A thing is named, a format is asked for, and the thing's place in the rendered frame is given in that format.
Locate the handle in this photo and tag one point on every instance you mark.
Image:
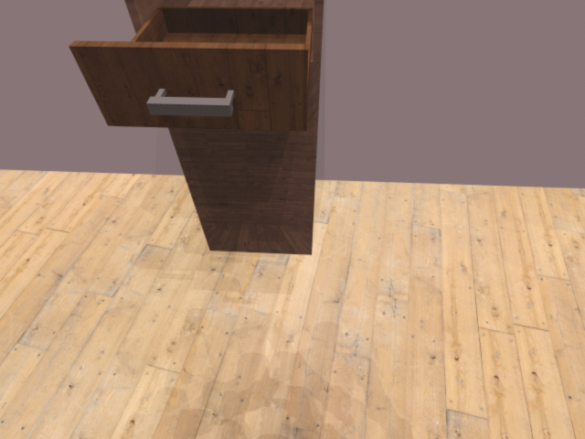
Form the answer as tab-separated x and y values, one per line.
161	105

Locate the drawer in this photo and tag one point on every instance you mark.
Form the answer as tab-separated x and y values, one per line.
263	54

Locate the cabinet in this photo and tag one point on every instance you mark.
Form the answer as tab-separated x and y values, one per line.
253	189

